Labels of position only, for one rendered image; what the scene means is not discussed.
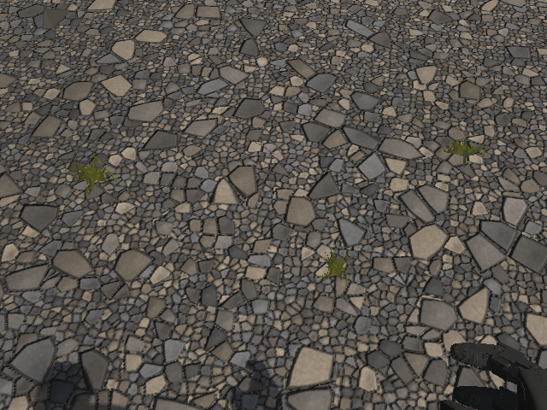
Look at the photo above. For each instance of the right robot hand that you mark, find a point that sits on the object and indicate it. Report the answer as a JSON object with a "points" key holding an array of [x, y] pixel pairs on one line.
{"points": [[510, 365]]}

